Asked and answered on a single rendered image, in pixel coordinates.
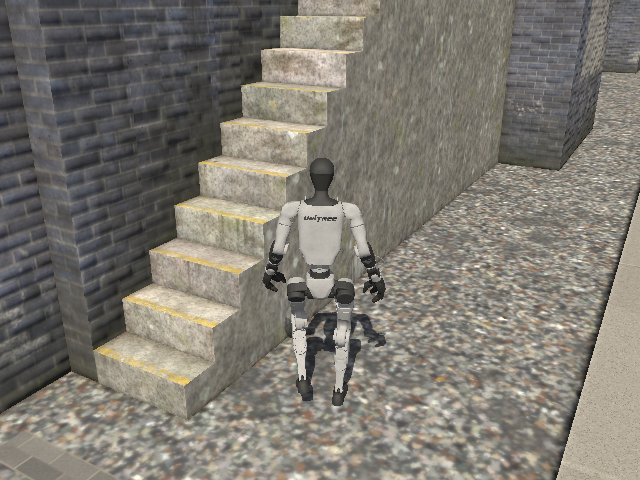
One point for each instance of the stairs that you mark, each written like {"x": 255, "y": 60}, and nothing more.
{"x": 404, "y": 97}

